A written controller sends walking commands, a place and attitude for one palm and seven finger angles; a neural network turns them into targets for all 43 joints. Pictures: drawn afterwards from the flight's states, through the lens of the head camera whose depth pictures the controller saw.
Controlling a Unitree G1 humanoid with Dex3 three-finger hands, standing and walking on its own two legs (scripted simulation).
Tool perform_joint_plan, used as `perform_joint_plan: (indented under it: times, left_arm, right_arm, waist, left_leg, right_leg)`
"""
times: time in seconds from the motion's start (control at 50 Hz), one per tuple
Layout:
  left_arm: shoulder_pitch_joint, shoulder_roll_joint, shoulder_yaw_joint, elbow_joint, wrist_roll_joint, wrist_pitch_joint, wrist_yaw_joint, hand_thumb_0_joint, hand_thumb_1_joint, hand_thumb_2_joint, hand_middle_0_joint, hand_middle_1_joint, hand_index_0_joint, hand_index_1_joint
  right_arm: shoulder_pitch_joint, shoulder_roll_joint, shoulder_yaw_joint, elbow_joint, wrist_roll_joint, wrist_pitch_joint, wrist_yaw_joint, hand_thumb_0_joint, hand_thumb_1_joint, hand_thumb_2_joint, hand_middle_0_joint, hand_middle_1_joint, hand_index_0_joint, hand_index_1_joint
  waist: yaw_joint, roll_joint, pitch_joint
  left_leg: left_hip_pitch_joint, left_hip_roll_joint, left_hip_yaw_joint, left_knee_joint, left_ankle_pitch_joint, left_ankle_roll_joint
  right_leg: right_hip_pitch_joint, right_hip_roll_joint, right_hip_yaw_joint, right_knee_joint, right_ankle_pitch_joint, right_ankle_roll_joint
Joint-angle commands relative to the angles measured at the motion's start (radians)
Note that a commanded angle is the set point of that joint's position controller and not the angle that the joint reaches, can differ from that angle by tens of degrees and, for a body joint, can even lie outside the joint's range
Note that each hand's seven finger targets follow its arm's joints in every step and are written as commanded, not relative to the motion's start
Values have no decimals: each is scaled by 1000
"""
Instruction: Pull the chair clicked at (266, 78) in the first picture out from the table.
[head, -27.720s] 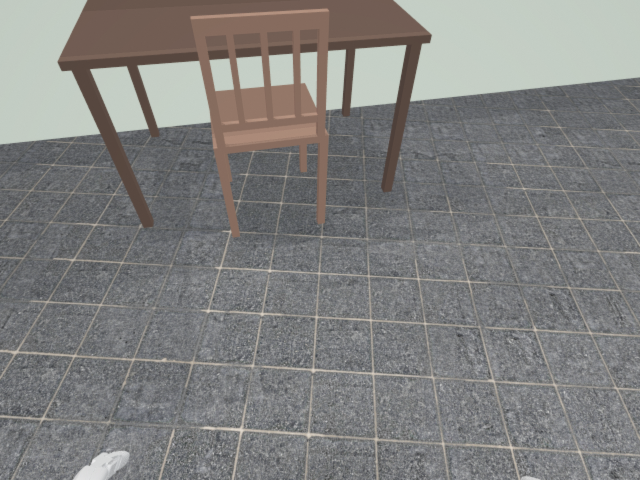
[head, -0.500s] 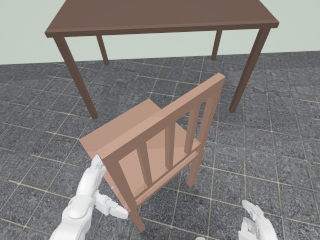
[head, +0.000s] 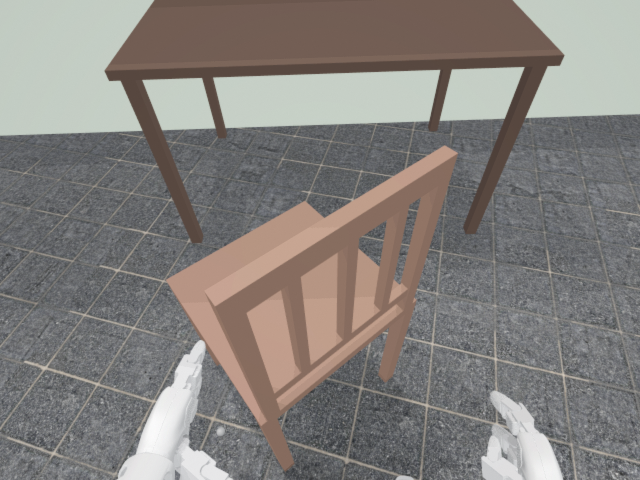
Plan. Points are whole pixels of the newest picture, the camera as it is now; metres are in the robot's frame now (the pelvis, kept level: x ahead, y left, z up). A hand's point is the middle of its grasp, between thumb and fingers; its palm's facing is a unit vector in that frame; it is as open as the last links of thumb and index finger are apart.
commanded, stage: draw the fingers out of the gap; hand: left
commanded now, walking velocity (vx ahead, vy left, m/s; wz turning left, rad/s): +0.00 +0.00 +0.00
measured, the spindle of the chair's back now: (345, 292) +0.40 -0.03 -0.05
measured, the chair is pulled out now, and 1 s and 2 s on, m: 0.60 0.60 0.60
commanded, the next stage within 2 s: draw the hand back to the body in 0.38 s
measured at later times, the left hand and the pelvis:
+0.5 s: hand out of the picture +0.14 +0.13 -0.02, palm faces -0.08 -0.98 -0.18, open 17.5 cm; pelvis +0.00 +0.00 -0.01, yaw +0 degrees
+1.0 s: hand (144, 438) +0.16 +0.17 +0.08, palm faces +0.07 -0.99 -0.10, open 17.4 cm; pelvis +0.00 +0.00 -0.02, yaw +0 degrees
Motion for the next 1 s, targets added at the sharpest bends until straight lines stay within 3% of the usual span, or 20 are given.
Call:
perform_joint_plan:
  times: [0.0, 0.02, 0.06, 0.08, 0.22, 0.24, 0.26, 0.48, 0.5, 0.52, 0.56, 0.6, 0.64, 0.7, 0.76, 0.78, 0.84, 0.88, 0.92, 0.98]
  left_arm:
    - [-68, 65, 21, -244, 16, -61, 15, 0, -550, 200, 0, 0, 0, 0]
    - [-52, 82, 44, -238, 18, -57, 19, 0, -550, 200, 0, 0, 0, 0]
    - [-18, 94, 55, -244, 26, -46, 25, 0, -550, 200, 0, 0, 0, 0]
    - [-21, 65, 19, -266, 27, -40, 23, 0, -550, 200, 0, 0, 0, 0]
    - [111, 59, 23, -318, 20, -4, 24, 0, -550, 200, 0, 0, 0, 0]
    - [125, 39, 0, -338, 19, -2, 22, 0, -550, 200, 0, 0, 0, 0]
    - [147, 55, 21, -331, 20, 3, 24, 0, -550, 200, 0, 0, 0, 0]
    - [326, 55, 8, -463, 32, -47, 8, 0, -550, 200, 0, 0, 0, 0]
    - [264, -48, 43, -579, -128, -164, 8, 0, -550, 200, 0, 0, 0, 0]
    - [291, 10, 76, -529, -122, -220, 8, 0, -550, 200, 0, 0, 0, 0]
    - [294, 57, 138, -554, -137, -281, 13, 0, -550, 200, 0, 0, 0, 0]
    - [289, 20, 107, -586, -148, -361, 0, 0, -550, 200, 0, 0, 0, 0]
    - [287, -2, 92, -563, -152, -437, -17, 0, -550, 200, 0, 0, 0, 0]
    - [284, 20, 116, -489, -152, -540, -70, 0, -550, 200, 0, 0, 0, 0]
    - [390, 68, 171, -465, -154, -468, -117, 0, -550, 200, 0, 0, 0, 0]
    - [381, 64, 167, -510, -167, -433, -127, 0, -550, 200, 0, 0, 0, 0]
    - [331, 106, 233, -630, -209, -358, -117, 0, -550, 200, 0, 0, 0, 0]
    - [306, 121, 267, -682, -233, -351, -92, 0, -550, 200, 0, 0, 0, 0]
    - [278, 115, 281, -686, -254, -361, -80, 0, -477, 235, -10, -15, -10, -15]
    - [259, 111, 286, -627, -258, -366, -93, 0, -369, 287, -25, -37, -25, -37]
  right_arm:
    - [-67, -105, -38, -168, -4, -64, -16, 0, -900, -900, 200, 300, 200, 300]
    - [-66, -106, -40, -169, -2, -60, -17, 0, -900, -900, 200, 300, 200, 300]
    - [-77, -104, -40, -177, -1, -55, -19, 0, -900, -900, 200, 300, 200, 300]
    - [-77, -101, -34, -187, -1, -53, -18, 0, -900, -900, 200, 300, 200, 300]
    - [-95, -86, -33, -214, 4, -44, -20, 0, -900, -900, 200, 300, 200, 300]
    - [-94, -81, -33, -219, 5, -46, -20, 0, -900, -900, 200, 300, 200, 300]
    - [-97, -81, -36, -216, 3, -45, -22, 0, -900, -900, 200, 300, 200, 300]
    - [-86, -59, -57, -224, 6, -50, -35, 0, -900, -900, 200, 300, 200, 300]
    - [-79, -41, -51, -222, 8, -78, -37, 0, -900, -900, 200, 300, 200, 300]
    - [-79, -51, -56, -185, 7, -91, -37, 0, -900, -900, 200, 300, 200, 300]
    - [-67, -51, -60, -169, 10, -102, -37, 0, -900, -900, 200, 300, 200, 300]
    - [-60, -44, -63, -159, 14, -119, -28, 0, -900, -900, 200, 300, 200, 300]
    - [-71, -42, -65, -144, 15, -123, -15, 0, -900, -900, 200, 300, 200, 300]
    - [-92, -46, -76, -123, 15, -117, 7, 0, -900, -900, 200, 300, 200, 300]
    - [-132, -55, -82, -167, 28, -85, 10, 0, -900, -900, 200, 300, 200, 300]
    - [-128, -56, -75, -189, 33, -71, 3, 0, -900, -900, 200, 300, 200, 300]
    - [-137, -46, -66, -214, 45, -57, -23, 0, -900, -900, 200, 300, 200, 300]
    - [-127, -36, -54, -205, 46, -65, -35, 0, -900, -900, 200, 300, 200, 300]
    - [-111, -33, -51, -184, 48, -78, -42, 0, -900, -900, 200, 300, 200, 300]
    - [-97, -43, -47, -154, 48, -99, -44, 0, -900, -900, 200, 300, 200, 300]
  waist:
    - [-19, -45, -119]
    - [-14, -76, -117]
    - [-4, -70, -124]
    - [-10, -60, -118]
    - [6, -50, -107]
    - [1, -55, -107]
    - [4, -80, -105]
    - [1, -46, -120]
    - [9, -101, -101]
    - [19, -78, -120]
    - [26, -50, -127]
    - [25, -8, -155]
    - [24, -19, -134]
    - [25, -44, -121]
    - [59, -31, -162]
    - [49, -46, -180]
    - [54, -49, -190]
    - [56, -32, -169]
    - [44, -66, -138]
    - [31, -68, -88]
  left_leg:
    - [-35, -31, 37, -139, 209, 46]
    - [-46, -30, 34, -138, 204, 45]
    - [-56, -30, 36, -135, 191, 46]
    - [-54, -32, 38, -136, 181, 46]
    - [-88, -34, 39, -125, 159, 45]
    - [-88, -33, 39, -121, 160, 47]
    - [-101, -33, 38, -115, 163, 48]
    - [-122, -38, 43, -59, 197, 51]
    - [-148, -48, 40, -28, 198, 41]
    - [-158, -48, 43, -13, 186, 38]
    - [-166, -45, 40, -10, 190, 36]
    - [-149, -45, 41, 3, 213, 33]
    - [-182, -40, 36, 22, 210, 28]
    - [-240, -31, 32, 57, 172, 26]
    - [-221, -29, 37, 14, 152, 33]
    - [-207, -31, 39, 0, 147, 38]
    - [-163, -29, 34, -34, 150, 41]
    - [-146, -31, 31, -44, 172, 40]
    - [-130, -27, 27, -53, 186, 39]
    - [-109, -23, 22, -71, 201, 36]
  right_leg:
    - [127, 41, -41, -112, 84, -39]
    - [128, 42, -44, -108, 77, -40]
    - [127, 43, -41, -107, 55, -41]
    - [121, 41, -39, -106, 45, -39]
    - [123, 39, -35, -104, 18, -42]
    - [118, 39, -37, -103, 21, -39]
    - [122, 41, -34, -104, 22, -40]
    - [79, 43, -37, -56, 63, -42]
    - [48, 55, -60, -49, 69, -38]
    - [50, 55, -46, -37, 54, -41]
    - [42, 58, -47, -22, 43, -46]
    - [27, 57, -50, 10, 72, -47]
    - [-7, 59, -54, 41, 69, -47]
    - [-38, 56, -39, 68, 37, -49]
    - [57, 47, -23, 34, 17, -51]
    - [83, 45, -23, 22, 16, -47]
    - [123, 48, -30, -7, 15, -42]
    - [138, 52, -29, -28, 32, -44]
    - [134, 58, -34, -48, 49, -40]
    - [133, 60, -42, -73, 65, -38]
